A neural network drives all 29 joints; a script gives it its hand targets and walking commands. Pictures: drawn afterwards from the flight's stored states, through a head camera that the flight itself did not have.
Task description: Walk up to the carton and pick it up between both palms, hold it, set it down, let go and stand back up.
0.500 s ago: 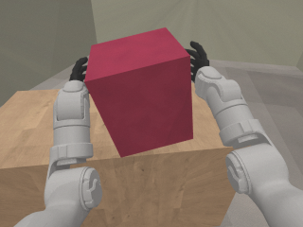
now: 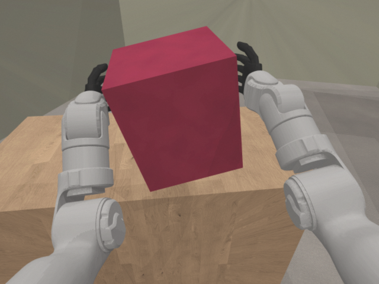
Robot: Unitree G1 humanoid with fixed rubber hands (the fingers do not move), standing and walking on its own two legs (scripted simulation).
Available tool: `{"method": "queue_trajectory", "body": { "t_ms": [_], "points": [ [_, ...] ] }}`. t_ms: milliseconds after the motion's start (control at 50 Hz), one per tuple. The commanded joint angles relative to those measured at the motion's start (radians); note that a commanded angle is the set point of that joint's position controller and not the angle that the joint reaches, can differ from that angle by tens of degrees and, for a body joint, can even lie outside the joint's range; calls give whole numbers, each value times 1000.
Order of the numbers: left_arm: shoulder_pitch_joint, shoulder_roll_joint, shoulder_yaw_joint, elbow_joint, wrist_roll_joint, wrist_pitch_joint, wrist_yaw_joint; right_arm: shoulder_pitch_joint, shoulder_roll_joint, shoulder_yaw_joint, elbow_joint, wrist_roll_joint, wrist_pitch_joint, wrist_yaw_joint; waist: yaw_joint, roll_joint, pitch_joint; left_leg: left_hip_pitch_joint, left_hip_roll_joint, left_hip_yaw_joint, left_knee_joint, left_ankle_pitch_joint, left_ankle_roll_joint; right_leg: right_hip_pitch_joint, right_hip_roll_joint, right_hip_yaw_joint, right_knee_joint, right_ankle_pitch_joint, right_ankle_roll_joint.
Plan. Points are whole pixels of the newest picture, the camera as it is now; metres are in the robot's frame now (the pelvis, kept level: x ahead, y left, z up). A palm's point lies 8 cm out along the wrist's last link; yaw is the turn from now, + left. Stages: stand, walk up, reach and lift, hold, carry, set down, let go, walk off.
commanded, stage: hold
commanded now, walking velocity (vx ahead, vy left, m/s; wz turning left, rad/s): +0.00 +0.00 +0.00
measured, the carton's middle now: (178, 108) +0.40 +0.01 +0.26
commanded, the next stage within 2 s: none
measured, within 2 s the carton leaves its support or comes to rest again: neither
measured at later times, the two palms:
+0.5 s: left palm (97, 101) +0.37 +0.17 +0.29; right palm (251, 80) +0.36 -0.13 +0.33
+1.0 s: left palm (95, 94) +0.36 +0.17 +0.31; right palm (254, 73) +0.36 -0.13 +0.34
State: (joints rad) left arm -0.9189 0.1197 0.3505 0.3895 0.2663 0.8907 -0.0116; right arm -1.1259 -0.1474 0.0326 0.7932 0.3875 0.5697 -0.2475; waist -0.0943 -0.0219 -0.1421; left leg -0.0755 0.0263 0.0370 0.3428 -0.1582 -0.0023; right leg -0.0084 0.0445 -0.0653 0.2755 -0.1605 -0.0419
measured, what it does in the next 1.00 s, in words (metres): stands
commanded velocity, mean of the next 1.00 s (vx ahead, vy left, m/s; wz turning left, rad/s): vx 0.00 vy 0.00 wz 0.00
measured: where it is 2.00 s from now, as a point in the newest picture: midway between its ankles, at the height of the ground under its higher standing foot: outside the picture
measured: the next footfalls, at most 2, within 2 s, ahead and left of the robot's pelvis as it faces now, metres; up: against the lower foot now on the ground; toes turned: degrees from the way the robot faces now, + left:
none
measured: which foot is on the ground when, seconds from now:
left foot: down 0.00-1.00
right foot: down 0.00-1.00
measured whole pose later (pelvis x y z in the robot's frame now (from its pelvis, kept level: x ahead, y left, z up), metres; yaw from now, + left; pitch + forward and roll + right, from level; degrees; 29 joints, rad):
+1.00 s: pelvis -0.01 +0.00 +0.00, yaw +0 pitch -5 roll -1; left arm -1.00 0.14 0.36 0.50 0.26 0.87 -0.01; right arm -1.21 -0.15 -0.01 0.88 0.35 0.60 -0.24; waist -0.08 -0.01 -0.17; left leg -0.11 0.03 0.04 0.34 -0.15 0.00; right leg -0.05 0.05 -0.06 0.29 -0.16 -0.05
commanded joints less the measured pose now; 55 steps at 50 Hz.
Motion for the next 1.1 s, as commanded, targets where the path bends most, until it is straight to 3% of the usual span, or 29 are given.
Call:
{"method": "queue_trajectory", "body": {
  "t_ms": [0,40,80,140,240,300,400,520,700,780,860,920,940,1040,1080],
  "points": [
    [-839,-534,-325,-125,-188,-85,-161,-615,586,156,-187,112,30,98,-18,63,-205,76,-42,-47,-38,78,-16,-61,-10,83,-53,108,84],
    [-862,-524,-322,-128,-190,-91,-161,-640,597,160,-190,113,28,100,-11,46,-222,75,-44,-46,-35,76,-8,-60,-11,81,-48,111,89],
    [-889,-542,-330,-134,-196,-95,-151,-667,612,156,-200,117,23,99,-17,75,-244,70,-45,-46,-24,101,-11,-46,-8,81,-39,126,84],
    [-876,-535,-318,-128,-197,-96,-146,-685,619,177,-219,141,21,97,12,57,-253,72,-42,-46,-23,121,-3,-38,-11,89,-40,158,92],
    [-833,-518,-307,-118,-183,-79,-150,-609,581,157,-145,129,46,99,-7,71,-242,84,-33,-48,-31,130,-20,-29,3,83,-38,162,82],
    [-795,-514,-299,-124,-178,-74,-158,-599,570,168,-167,144,48,98,5,64,-246,75,-32,-44,-37,153,-19,-2,12,81,-36,192,82],
    [-807,-538,-333,-165,-197,-74,-162,-603,567,179,-230,143,42,90,-17,81,-265,109,-39,-46,-15,218,-38,1,12,79,-29,255,81],
    [-814,-548,-348,-210,-202,-74,-155,-610,579,193,-257,158,41,93,-14,81,-271,126,-35,-52,-6,245,-36,-7,16,69,-21,269,84],
    [-870,-530,-327,-148,-201,-83,-145,-646,597,162,-185,128,43,112,5,74,-233,64,-35,-48,-39,94,-14,-49,2,88,-35,123,79],
    [-888,-513,-281,-60,-184,-94,-150,-673,596,130,-124,94,39,119,23,32,-222,42,-33,-49,-48,26,-1,-71,-8,96,-53,34,81],
    [-922,-530,-306,-52,-209,-104,-149,-712,610,121,-137,100,28,116,7,67,-275,51,-32,-53,-28,58,-9,-64,-4,96,-39,87,72],
    [-887,-517,-285,-22,-188,-101,-147,-667,574,97,-71,96,37,113,-3,75,-222,57,-30,-55,-46,69,-17,-68,-2,88,-49,99,73],
    [-869,-500,-276,-22,-183,-101,-151,-654,574,108,-80,96,36,111,-3,43,-231,57,-29,-52,-39,94,-11,-45,-7,92,-52,126,77],
    [-846,-494,-259,-6,-173,-105,-167,-662,564,112,-101,115,34,103,-6,51,-218,62,-37,-56,-41,96,-17,-44,-5,92,-54,124,80],
    [-887,-512,-281,-48,-196,-119,-161,-692,585,123,-135,125,22,105,-6,60,-266,50,-38,-61,-31,93,-15,-41,-10,88,-47,117,83]
  ]
}}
